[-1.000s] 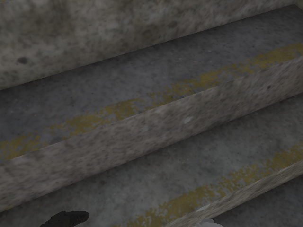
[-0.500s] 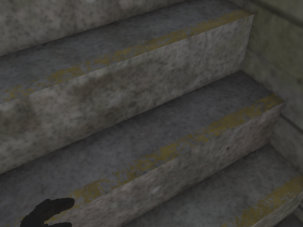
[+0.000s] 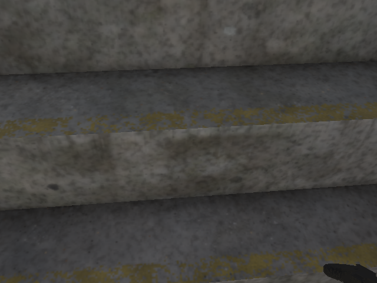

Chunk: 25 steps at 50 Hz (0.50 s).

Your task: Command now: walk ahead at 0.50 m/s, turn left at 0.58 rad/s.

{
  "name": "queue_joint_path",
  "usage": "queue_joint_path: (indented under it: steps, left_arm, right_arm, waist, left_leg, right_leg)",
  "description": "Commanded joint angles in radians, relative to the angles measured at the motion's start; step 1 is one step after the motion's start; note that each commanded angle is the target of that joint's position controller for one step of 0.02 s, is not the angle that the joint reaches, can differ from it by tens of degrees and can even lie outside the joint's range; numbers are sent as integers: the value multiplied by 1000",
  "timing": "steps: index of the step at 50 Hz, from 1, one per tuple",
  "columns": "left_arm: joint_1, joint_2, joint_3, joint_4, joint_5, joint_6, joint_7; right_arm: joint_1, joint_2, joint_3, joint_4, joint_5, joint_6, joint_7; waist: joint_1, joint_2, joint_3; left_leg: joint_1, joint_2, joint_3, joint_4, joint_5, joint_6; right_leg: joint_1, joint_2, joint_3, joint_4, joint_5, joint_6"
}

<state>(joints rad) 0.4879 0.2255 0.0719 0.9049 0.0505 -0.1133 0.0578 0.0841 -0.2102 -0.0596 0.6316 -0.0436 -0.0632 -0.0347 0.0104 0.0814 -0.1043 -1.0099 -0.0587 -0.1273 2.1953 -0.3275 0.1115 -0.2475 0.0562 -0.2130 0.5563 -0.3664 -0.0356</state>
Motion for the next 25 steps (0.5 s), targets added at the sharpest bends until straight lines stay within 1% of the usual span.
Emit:
queue_joint_path:
  steps: [1, 2, 3, 4, 5, 6, 7, 8, 9, 10, 11, 12, 13, 14, 15, 16, 17, 18, 19, 20, 21, 22, 23, 24, 25]
  left_arm:
    - [-18, -61, -36, 16, 14, -55, -29]
    - [-13, -13, -25, 28, 16, -68, -42]
    - [75, -26, -24, 52, 11, -64, -42]
    - [216, -24, -20, 84, 0, -56, -20]
    - [262, 38, -6, 97, 3, -55, 7]
    - [281, 64, 6, 98, 6, -51, 38]
    - [286, 78, 12, 90, 13, -51, 58]
    - [259, 77, 14, 77, 9, -53, 63]
    - [165, 80, 17, 56, -3, -59, 61]
    - [-2, 61, 11, 17, -30, -64, 49]
    - [-3, 70, 8, -15, -25, -35, 14]
    - [-66, 137, 25, -52, -30, -19, 1]
    - [-144, 169, 30, -105, -52, 2, -10]
    - [-115, 252, 89, -171, -107, 36, -33]
    - [38, 245, 115, -164, -78, 49, -39]
    - [94, 98, 103, -172, -52, 56, -38]
    - [-6, -54, 44, -250, -86, 44, -26]
    - [-158, -45, 17, -317, -105, 14, -5]
    - [-348, -25, 1, -401, -104, 14, 24]
    - [-451, -30, -32, -466, -78, 10, 36]
    - [-784, 14, -81, -565, -41, 12, 20]
    - [-880, 46, -89, -629, -29, 13, 2]
    - [-796, 61, -94, -614, -40, 32, -28]
    - [-601, 51, -112, -568, -47, 45, -67]
    - [-379, 54, -109, -491, -38, 43, -101]
  right_arm:
    - [-156, 135, 68, -132, 26, 19, -4]
    - [-191, 143, 69, -165, 15, 31, -12]
    - [-314, 130, 70, -189, -4, 28, -20]
    - [-327, 118, 73, -191, -28, 19, -10]
    - [-326, 114, 72, -208, -15, 12, 9]
    - [-382, 110, 78, -223, -3, 8, 29]
    - [-407, 118, 82, -233, 5, 17, 46]
    - [-422, 116, 87, -251, 8, 30, 52]
    - [-390, 99, 90, -257, 8, 44, 48]
    - [-302, 92, 97, -253, 9, 67, 33]
    - [-259, 23, 80, -218, 25, 54, 17]
    - [-101, -33, 49, -166, 51, 35, 20]
    - [-51, -51, 29, -95, 72, 18, 16]
    - [-14, -54, 24, -63, 42, 20, 39]
    - [-223, -94, 10, 1, -10, 59, 60]
    - [-254, -122, 6, 48, -57, 80, 65]
    - [-130, -206, -12, 99, -35, 65, 41]
    - [12, -262, -54, 153, -61, 48, 4]
    - [89, -224, -54, 178, -74, 33, 0]
    - [123, -153, -37, 208, -70, 24, 19]
    - [438, -92, -30, 291, -37, 11, 0]
    - [505, -131, -36, 320, -27, 7, -39]
    - [380, -167, -46, 253, -15, 9, -67]
    - [115, -221, -65, 131, 14, 4, -80]
    - [-168, -262, -78, -2, 39, -3, -84]
  waist:
    - [-35, 10, 236]
    - [-40, -18, 221]
    - [39, 7, 189]
    - [105, -1, 79]
    - [97, -49, 18]
    - [111, -57, -32]
    - [118, -68, -74]
    - [93, -83, -78]
    - [33, -135, -106]
    - [-68, -164, -120]
    - [-64, -84, -265]
    - [-137, -59, -400]
    - [-136, -40, -360]
    - [-114, -134, -281]
    - [64, -32, -30]
    - [178, -3, 101]
    - [155, -15, 59]
    - [41, 37, -46]
    - [-39, 114, -94]
    - [-45, 124, -56]
    - [-263, 188, -118]
    - [-244, 206, -202]
    - [-146, 120, -280]
    - [22, 5, -358]
    - [147, -25, -398]
  left_leg:
    - [-453, -4, -56, 437, -18, 33]
    - [-512, -3, -51, 463, -74, 48]
    - [-616, 7, 9, 422, -161, 55]
    - [-703, 16, 27, 275, -248, 56]
    - [-712, 18, 29, 122, -305, 52]
    - [-673, 22, 42, -20, -323, 47]
    - [-636, 24, 53, -88, -304, 30]
    - [-526, 39, 72, -297, -295, 21]
    - [-301, 34, 128, -533, -230, 17]
    - [53, 52, 142, -847, -129, 45]
    - [361, -54, 257, -1124, -252, 52]
    - [682, -24, 186, -1325, 129, 91]
    - [807, -36, 228, -1705, 553, 58]
    - [821, 61, 97, -2418, 783, 36]
    - [935, 137, 46, -2534, 732, 61]
    - [1219, 201, 119, -2267, 1073, 32]
    - [1440, 300, 134, -1780, 1893, 29]
    - [1703, 399, 101, -1608, 2089, 137]
    - [1748, 395, 92, -1695, 1964, 134]
    - [1659, 383, 128, -1770, 1719, 95]
    - [1899, 356, 20, -1588, 2250, 75]
    - [2020, 357, -16, -1482, 2554, 64]
    - [1930, 324, -14, -1431, 2442, 32]
    - [1611, 251, 30, -1380, 2325, -26]
    - [1186, 172, 9, -1460, 2190, -35]
  right_leg:
    - [34, -404, 345, -370, 212, -189]
    - [101, -399, 305, -381, 243, -172]
    - [318, -355, 275, -333, 436, -145]
    - [645, -334, 281, -219, 667, -133]
    - [781, -347, 249, -216, 757, -124]
    - [848, -352, 233, -224, 813, -125]
    - [887, -369, 233, -231, 812, -142]
    - [862, -357, 191, -256, 852, -135]
    - [768, -332, 95, -270, 1071, -116]
    - [528, -306, 0, -258, 1321, -81]
    - [485, -236, -7, -69, 1623, -107]
    - [479, -276, -8, 206, 1748, -41]
    - [388, -221, -33, 441, 1711, -2]
    - [400, -121, 83, 643, 1002, -30]
    - [21, -6, 122, 822, 14, -36]
    - [-521, 87, 144, 1335, -330, -13]
    - [-942, 69, 178, 1605, -415, -8]
    - [-1269, 71, 159, 1790, -458, 1]
    - [-1458, 108, 137, 2058, -602, 7]
    - [-1472, 91, 155, 2028, -627, -6]
    - [-1508, 26, 24, 1892, -692, 0]
    - [-1519, 6, 51, 1656, -763, 12]
    - [-1355, -19, 116, 1399, -679, 6]
    - [-872, -46, 169, 932, -423, -28]
    - [-324, -70, 220, 461, 29, -67]
